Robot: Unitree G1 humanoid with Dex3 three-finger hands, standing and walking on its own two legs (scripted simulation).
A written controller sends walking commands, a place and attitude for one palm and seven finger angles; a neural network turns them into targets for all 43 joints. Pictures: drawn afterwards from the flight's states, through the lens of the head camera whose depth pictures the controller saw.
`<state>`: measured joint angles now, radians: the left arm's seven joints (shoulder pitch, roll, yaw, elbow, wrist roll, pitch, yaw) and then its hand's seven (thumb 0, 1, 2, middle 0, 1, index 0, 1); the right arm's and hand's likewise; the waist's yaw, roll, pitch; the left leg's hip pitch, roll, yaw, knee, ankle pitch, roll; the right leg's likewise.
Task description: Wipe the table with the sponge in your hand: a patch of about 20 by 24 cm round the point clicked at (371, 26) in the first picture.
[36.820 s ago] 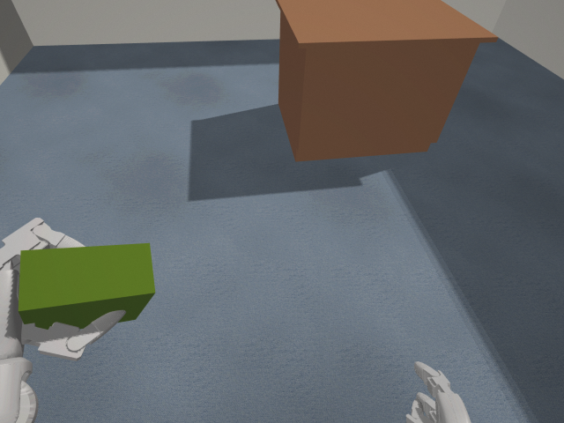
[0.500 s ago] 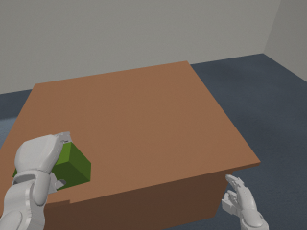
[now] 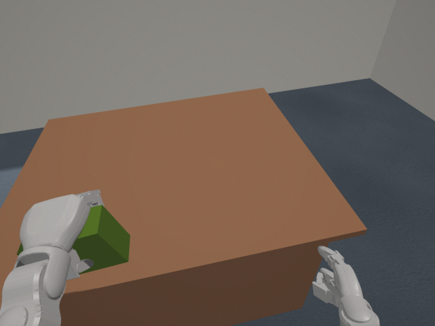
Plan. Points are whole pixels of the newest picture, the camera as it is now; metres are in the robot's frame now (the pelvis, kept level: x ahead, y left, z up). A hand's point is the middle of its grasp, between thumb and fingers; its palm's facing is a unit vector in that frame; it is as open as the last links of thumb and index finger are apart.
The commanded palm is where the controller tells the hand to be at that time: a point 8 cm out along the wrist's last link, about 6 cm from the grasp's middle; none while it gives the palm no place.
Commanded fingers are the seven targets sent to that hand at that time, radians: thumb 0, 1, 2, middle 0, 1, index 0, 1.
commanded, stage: step back with the hand held close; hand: left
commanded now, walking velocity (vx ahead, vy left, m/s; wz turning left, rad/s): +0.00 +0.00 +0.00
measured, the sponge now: (85, 247) +0.19 +0.28 +0.08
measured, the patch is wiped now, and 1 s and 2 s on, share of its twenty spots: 0.95 0.95 0.95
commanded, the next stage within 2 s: stop stepping back and stand still in 1.72 s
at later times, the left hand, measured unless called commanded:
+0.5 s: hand (83, 207) +0.21 +0.27 +0.16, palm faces +0.33 -0.84 -0.44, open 9.3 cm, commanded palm +0.16 +0.30 +0.18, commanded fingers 0.00 0.10 1.30 -1.20 -1.60 -1.20 -1.60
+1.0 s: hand (66, 230) +0.17 +0.26 +0.17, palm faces +0.41 -0.83 -0.38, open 9.3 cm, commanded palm +0.12 +0.30 +0.18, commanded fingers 0.00 0.10 1.30 -1.20 -1.60 -1.20 -1.60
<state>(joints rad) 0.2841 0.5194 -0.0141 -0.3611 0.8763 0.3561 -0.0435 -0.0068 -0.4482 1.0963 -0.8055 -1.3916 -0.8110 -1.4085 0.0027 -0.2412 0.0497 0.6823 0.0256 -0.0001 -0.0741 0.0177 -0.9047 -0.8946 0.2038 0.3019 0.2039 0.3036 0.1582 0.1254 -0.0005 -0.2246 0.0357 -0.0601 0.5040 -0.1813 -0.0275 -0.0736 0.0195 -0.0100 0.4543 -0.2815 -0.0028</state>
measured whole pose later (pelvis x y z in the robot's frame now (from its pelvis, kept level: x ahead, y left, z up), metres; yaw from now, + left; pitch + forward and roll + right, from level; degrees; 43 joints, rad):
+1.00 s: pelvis -0.04 +0.02 -0.02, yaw +0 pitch +1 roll -4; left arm 0.44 0.38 0.35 -0.56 -0.04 -0.15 0.13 -0.01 -0.45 1.10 -0.81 -1.39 -0.81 -1.41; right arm 0.17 -0.22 0.03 0.57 0.00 -0.12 -0.09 0.02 -0.90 -0.89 0.21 0.30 0.21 0.30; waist 0.03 0.04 -0.01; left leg -0.53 0.03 -0.10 0.69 -0.19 -0.01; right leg -0.37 0.04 -0.02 0.62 -0.28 0.02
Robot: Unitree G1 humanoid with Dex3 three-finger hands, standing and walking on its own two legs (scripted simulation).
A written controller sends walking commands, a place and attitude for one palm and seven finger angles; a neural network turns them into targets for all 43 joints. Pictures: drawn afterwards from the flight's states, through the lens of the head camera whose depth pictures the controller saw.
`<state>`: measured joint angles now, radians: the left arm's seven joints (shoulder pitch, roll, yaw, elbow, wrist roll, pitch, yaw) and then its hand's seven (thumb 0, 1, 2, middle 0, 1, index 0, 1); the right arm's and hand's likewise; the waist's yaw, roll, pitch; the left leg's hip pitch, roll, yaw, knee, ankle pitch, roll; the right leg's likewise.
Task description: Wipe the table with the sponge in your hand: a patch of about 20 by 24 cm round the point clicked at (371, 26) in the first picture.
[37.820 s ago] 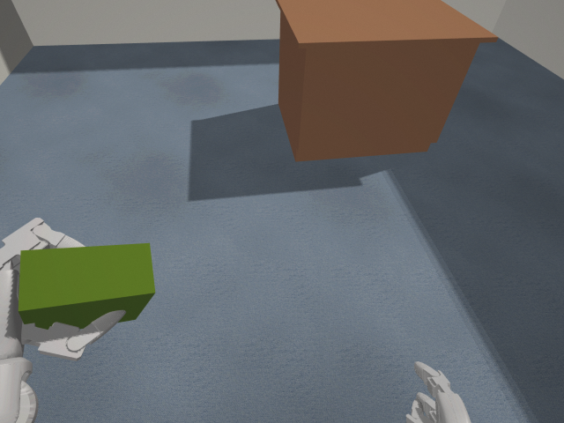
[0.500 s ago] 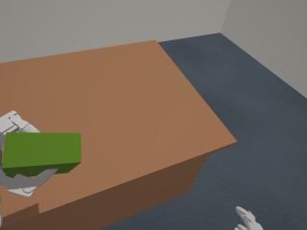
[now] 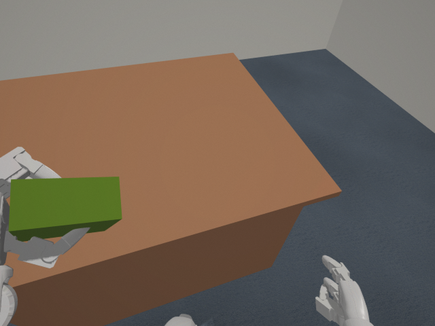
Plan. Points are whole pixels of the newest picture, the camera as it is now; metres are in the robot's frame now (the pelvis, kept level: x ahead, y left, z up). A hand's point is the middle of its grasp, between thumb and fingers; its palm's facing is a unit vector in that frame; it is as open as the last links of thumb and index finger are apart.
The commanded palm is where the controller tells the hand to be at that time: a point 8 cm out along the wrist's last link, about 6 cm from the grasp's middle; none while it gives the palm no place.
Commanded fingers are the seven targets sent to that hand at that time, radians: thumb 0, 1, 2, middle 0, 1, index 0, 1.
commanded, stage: step back with the hand held close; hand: left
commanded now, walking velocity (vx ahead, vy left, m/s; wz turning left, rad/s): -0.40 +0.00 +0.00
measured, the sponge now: (81, 209) +0.23 +0.22 +0.17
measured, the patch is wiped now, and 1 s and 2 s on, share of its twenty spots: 0.95 0.95 0.95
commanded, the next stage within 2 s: stop stepping back and stand still in 0.72 s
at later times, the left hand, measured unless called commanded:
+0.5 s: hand (39, 251) +0.16 +0.22 +0.19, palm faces +0.37 -0.85 -0.38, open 9.3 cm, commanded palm +0.10 +0.27 +0.20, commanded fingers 0.00 0.10 1.30 -1.20 -1.60 -1.20 -1.60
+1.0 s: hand out of the picture +0.00 +0.22 +0.19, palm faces +0.39 -0.83 -0.40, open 9.3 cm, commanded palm -0.05 +0.26 +0.20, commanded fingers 0.00 0.10 1.30 -1.20 -1.60 -1.20 -1.60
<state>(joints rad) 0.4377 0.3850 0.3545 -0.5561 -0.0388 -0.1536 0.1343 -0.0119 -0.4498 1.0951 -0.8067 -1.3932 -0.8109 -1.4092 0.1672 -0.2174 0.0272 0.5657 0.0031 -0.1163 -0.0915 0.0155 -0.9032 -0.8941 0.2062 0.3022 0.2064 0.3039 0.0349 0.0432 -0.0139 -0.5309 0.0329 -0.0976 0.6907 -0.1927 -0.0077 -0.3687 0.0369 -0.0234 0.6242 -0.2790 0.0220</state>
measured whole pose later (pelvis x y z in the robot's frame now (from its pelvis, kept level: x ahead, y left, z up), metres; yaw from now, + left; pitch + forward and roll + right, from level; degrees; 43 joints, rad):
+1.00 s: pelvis -0.21 -0.02 +0.00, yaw +0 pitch -1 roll -1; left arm 0.48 0.40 0.37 -0.59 -0.04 -0.13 0.14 -0.01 -0.45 1.09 -0.81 -1.40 -0.81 -1.41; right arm 0.23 -0.18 0.02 0.56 0.02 -0.12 -0.04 0.01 -0.90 -0.89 0.21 0.30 0.21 0.30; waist 0.00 -0.01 0.02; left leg -0.44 0.09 0.01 0.70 -0.28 -0.02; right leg -0.32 0.01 -0.03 0.63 -0.28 0.01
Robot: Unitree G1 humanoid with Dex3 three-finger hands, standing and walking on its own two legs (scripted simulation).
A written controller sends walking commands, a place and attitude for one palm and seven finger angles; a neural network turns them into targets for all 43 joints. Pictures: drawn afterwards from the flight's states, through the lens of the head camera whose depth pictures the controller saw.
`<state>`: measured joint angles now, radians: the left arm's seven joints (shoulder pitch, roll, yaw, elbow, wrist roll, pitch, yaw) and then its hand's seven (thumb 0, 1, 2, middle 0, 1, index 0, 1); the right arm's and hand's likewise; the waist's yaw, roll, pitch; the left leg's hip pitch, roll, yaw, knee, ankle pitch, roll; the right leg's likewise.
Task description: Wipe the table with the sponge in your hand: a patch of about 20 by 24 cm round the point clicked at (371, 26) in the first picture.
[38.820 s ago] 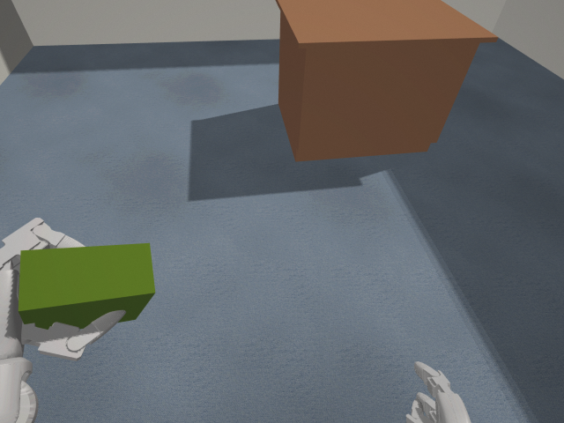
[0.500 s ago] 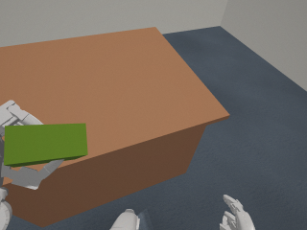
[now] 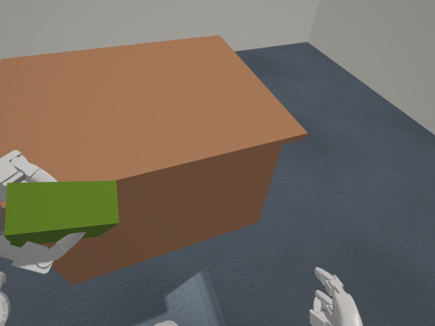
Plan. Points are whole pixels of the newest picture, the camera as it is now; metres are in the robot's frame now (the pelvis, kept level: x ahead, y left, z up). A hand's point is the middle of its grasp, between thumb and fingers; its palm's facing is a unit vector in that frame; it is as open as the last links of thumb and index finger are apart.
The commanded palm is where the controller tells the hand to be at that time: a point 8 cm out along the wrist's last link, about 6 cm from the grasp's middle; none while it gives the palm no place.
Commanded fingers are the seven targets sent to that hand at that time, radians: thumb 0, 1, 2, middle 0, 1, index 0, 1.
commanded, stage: stop stepping back and stand still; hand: left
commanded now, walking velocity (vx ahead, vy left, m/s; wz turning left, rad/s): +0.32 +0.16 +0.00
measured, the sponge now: (77, 213) +0.22 +0.21 +0.17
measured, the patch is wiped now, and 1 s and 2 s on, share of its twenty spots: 0.95 0.95 0.95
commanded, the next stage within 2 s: stand and wait in 1.08 s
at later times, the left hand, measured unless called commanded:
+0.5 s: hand out of the picture +0.09 +0.17 +0.18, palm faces +0.37 -0.84 -0.39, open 9.3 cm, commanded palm +0.04 +0.23 +0.20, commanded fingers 0.00 0.10 1.30 -1.20 -1.60 -1.20 -1.60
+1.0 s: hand out of the picture +0.04 +0.15 +0.18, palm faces +0.46 -0.81 -0.36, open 9.3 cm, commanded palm -0.01 +0.20 +0.20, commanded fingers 0.00 0.10 1.30 -1.20 -1.60 -1.20 -1.60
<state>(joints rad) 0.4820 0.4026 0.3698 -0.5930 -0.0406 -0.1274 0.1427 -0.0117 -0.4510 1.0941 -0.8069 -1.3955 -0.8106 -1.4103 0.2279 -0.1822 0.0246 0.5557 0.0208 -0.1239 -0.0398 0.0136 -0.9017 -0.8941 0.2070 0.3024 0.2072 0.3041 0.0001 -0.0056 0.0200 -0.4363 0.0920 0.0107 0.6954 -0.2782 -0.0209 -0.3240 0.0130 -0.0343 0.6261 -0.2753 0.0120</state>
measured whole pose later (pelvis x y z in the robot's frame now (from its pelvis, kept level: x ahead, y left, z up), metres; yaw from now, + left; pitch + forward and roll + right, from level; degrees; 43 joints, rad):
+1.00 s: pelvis -0.14 -0.09 +0.02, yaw +5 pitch -1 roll +2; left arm 0.49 0.31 0.29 -0.46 -0.05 -0.14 0.12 -0.01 -0.45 1.09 -0.81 -1.40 -0.81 -1.41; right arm 0.23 -0.22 0.01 0.68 0.01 -0.09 -0.06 0.02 -0.91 -0.89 0.20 0.30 0.20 0.30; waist 0.02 0.00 -0.02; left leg -0.43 0.01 0.01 0.96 -0.32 0.02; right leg -0.33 0.02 -0.10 0.51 -0.16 -0.09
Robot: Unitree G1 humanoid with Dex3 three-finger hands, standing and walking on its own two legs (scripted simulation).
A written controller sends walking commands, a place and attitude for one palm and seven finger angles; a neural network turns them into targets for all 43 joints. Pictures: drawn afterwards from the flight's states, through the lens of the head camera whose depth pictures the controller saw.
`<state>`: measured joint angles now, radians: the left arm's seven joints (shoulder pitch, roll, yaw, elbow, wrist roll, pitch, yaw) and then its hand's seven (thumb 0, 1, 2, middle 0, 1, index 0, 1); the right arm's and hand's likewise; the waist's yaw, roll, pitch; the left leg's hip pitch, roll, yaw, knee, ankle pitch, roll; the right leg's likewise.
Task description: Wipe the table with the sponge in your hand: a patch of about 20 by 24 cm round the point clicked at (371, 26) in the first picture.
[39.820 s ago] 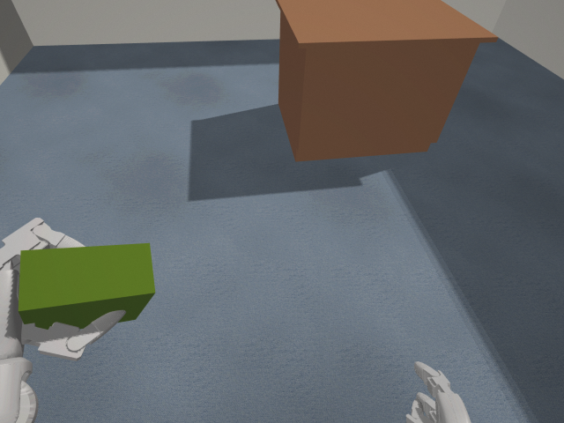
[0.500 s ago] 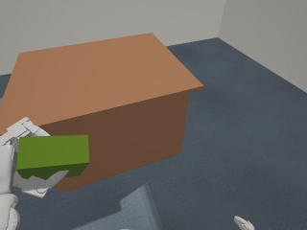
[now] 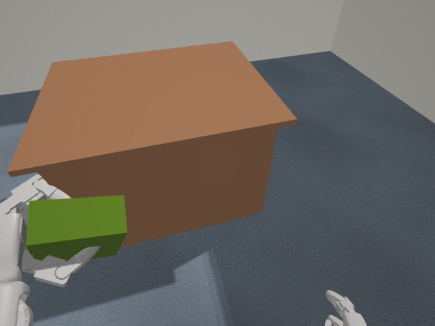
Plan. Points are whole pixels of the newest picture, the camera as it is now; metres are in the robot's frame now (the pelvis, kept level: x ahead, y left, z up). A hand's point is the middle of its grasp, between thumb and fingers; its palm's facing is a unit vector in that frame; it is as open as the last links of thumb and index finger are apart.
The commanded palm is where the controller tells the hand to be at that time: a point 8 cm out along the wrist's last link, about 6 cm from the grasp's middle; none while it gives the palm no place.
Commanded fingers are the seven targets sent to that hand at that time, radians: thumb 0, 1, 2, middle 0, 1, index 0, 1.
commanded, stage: stop stepping back and stand still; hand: left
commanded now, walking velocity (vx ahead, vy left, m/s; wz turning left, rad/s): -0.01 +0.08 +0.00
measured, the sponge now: (92, 230) +0.21 +0.20 +0.15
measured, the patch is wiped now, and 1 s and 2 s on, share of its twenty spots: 0.95 0.95 0.95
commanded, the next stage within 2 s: stand and wait in 0.08 s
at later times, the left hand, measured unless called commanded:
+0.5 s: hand (49, 210) +0.23 +0.26 +0.16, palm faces +0.38 -0.84 -0.38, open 9.3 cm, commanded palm +0.19 +0.31 +0.18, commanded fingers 0.00 0.10 1.30 -1.20 -1.60 -1.20 -1.60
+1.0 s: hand (38, 199) +0.25 +0.29 +0.16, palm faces +0.38 -0.86 -0.35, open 9.3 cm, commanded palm +0.20 +0.34 +0.18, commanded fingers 0.00 0.10 1.30 -1.20 -1.60 -1.20 -1.60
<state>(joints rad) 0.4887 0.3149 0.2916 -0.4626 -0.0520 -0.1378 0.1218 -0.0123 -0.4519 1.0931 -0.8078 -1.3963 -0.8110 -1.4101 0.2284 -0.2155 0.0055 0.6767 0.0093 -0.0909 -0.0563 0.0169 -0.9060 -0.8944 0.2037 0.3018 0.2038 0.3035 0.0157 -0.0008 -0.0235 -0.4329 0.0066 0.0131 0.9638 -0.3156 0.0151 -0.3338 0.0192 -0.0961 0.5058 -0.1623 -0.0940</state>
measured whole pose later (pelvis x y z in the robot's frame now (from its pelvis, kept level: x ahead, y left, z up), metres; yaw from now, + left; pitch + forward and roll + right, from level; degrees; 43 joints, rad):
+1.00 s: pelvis +0.04 +0.06 +0.01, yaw -1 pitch -1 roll -1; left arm 0.47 0.34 0.29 -0.46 -0.06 -0.11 0.17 -0.01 -0.45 1.09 -0.81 -1.40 -0.81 -1.41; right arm 0.18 -0.20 0.02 0.60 0.01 -0.07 -0.07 0.02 -0.90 -0.89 0.21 0.30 0.21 0.30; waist 0.01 0.01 0.00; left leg -0.14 0.00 0.07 0.46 -0.31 0.03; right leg -0.25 0.01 -0.05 0.42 -0.16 -0.01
